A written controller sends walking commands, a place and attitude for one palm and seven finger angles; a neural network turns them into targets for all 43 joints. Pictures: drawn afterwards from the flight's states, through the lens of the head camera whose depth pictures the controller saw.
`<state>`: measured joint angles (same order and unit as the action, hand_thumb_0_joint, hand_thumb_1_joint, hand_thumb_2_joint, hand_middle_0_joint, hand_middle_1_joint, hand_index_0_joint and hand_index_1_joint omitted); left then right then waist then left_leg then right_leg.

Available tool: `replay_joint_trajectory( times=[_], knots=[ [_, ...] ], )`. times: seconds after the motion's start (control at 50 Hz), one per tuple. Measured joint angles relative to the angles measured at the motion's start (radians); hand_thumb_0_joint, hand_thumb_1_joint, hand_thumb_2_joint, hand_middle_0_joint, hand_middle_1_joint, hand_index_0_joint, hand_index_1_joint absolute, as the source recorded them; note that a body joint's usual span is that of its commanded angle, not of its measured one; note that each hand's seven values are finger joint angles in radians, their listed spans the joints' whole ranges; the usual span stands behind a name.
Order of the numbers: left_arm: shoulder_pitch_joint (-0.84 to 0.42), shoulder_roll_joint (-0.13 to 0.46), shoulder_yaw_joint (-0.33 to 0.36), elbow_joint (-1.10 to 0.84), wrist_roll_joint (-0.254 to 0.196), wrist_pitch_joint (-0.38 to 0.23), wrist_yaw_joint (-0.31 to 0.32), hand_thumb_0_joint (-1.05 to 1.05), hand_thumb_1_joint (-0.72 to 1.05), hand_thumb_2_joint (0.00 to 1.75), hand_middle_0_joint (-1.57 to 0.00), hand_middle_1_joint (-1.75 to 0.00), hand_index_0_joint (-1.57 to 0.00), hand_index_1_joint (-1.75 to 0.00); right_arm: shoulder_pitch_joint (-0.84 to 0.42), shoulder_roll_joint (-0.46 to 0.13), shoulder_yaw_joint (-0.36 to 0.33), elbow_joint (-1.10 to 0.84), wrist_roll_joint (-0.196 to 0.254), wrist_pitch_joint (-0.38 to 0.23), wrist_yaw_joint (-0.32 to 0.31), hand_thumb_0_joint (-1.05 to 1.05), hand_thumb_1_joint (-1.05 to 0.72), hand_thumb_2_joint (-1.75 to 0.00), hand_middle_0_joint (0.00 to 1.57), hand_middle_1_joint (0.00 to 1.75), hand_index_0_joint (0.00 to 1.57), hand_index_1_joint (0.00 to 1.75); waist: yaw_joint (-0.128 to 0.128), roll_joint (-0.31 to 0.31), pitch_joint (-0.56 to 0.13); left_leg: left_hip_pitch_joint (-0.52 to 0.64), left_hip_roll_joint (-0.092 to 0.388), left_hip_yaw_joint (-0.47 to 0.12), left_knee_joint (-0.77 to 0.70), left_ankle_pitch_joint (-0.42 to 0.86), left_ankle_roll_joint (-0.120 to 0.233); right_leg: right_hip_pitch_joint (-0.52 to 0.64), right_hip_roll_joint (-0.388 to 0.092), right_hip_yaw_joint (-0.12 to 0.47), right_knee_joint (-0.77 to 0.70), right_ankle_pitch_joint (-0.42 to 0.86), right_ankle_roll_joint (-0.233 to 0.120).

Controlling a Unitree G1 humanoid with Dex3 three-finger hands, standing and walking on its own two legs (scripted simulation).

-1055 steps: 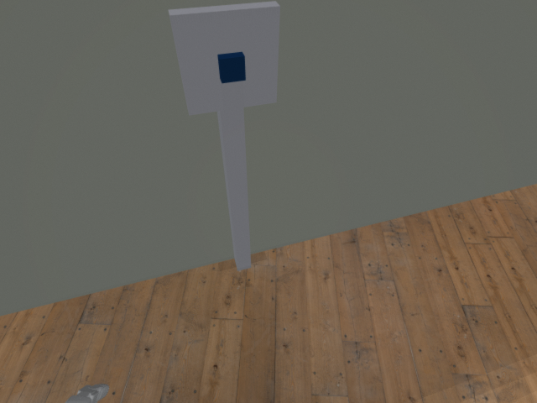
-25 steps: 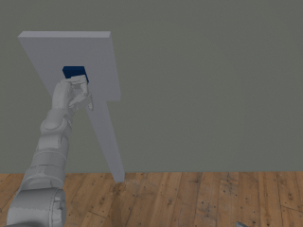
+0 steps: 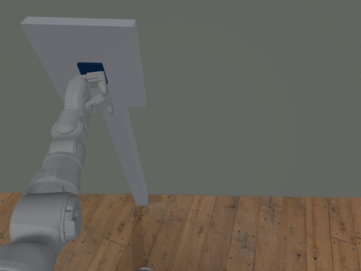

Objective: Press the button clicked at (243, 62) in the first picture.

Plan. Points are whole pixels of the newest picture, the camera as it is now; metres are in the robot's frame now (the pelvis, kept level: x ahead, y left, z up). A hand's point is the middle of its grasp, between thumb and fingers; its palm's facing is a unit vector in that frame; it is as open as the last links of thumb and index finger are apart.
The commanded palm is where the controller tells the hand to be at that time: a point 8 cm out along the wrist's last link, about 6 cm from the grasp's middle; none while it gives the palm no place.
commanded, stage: hold the button down briefly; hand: left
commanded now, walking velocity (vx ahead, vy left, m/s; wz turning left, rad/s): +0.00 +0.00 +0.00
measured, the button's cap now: (94, 70) +0.51 +0.20 +0.17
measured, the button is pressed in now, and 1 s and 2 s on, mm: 13 0 0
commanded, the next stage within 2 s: pull the fist back off the button in 0.26 s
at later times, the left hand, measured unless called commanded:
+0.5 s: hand (107, 97) +0.46 +0.16 +0.13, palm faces -0.01 -1.00 -0.02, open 3.0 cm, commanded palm +0.45 +0.21 +0.14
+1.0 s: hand (112, 107) +0.43 +0.15 +0.13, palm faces -0.03 -1.00 +0.00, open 3.1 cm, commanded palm +0.39 +0.21 +0.14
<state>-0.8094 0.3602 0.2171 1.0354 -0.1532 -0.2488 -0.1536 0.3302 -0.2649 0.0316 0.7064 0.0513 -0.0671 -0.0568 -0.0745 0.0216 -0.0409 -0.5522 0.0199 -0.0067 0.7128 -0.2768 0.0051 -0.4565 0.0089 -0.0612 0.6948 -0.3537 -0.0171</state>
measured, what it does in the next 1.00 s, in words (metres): stands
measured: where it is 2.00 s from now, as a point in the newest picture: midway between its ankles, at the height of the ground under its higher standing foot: outside the picture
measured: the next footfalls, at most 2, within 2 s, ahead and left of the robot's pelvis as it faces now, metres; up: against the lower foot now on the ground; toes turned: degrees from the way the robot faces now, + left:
none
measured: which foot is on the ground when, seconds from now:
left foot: down 0.00-1.00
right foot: down 0.00-1.00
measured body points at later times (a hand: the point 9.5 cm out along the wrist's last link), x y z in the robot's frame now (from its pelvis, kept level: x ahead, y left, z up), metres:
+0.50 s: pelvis -0.02 +0.00 +0.00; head +0.03 +0.01 +0.44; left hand +0.45 +0.22 +0.14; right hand +0.02 -0.27 -0.12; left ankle +0.05 +0.12 -0.72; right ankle +0.00 -0.11 -0.72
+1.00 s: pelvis +0.01 +0.00 +0.00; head +0.02 +0.00 +0.45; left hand +0.42 +0.20 +0.14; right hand +0.11 -0.25 -0.10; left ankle +0.05 +0.12 -0.72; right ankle +0.00 -0.11 -0.72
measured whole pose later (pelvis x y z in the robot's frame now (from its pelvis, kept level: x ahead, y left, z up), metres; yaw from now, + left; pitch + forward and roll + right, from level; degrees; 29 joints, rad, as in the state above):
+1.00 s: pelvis +0.01 +0.00 +0.00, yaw -2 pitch +5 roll -1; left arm -0.55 0.28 0.23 0.72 -0.18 -0.19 -0.15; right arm 0.33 -0.25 0.03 0.63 0.05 -0.08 -0.04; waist -0.06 0.03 -0.08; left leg -0.49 0.03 0.03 0.70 -0.30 0.01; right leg -0.41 0.02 -0.02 0.68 -0.36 -0.01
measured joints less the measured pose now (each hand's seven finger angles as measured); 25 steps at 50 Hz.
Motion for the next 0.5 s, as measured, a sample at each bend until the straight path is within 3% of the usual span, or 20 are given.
replay_joint_trajectory(
  times=[0.24, 0.5],
  knots=[
    [-0.055, 0.053, 0.01, 0.078, -0.01, -0.022, -0.024, -0.01, 0.79, 0.98, -1.3, -1.5, -1.36, -1.5, 0.037, -0.015, 0.007, 0.018, 0.008, -0.018, -0.011, 0.01, -0.9, -0.9, 0.2, 0.3, 0.2, 0.3, -0.027, -0.003, 0.003, -0.045, 0.01, -0.006, 0.02, 0.01, -0.002, -0.044, 0.01, -0.005, 0.018, 0.012, -0.005],
    [-0.069, 0.061, 0.022, 0.087, -0.01, -0.012, -0.033, 0.0, 0.78, 0.98, -1.3, -1.5, -1.37, -1.5, 0.05, -0.019, 0.006, 0.014, 0.006, -0.037, -0.01, 0.01, -0.9, -0.9, 0.2, 0.3, 0.2, 0.3, -0.034, -0.001, -0.003, -0.069, 0.011, -0.005, 0.03, 0.014, 0.0, -0.069, 0.011, -0.002, 0.027, 0.017, -0.003]
  ],
)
